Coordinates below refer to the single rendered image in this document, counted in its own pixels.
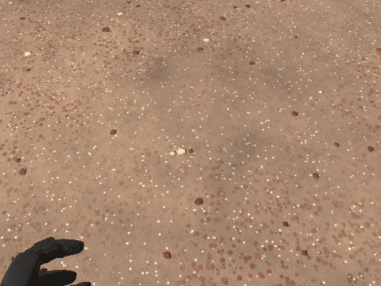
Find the robot left hand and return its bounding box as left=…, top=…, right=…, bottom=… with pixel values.
left=0, top=237, right=91, bottom=286

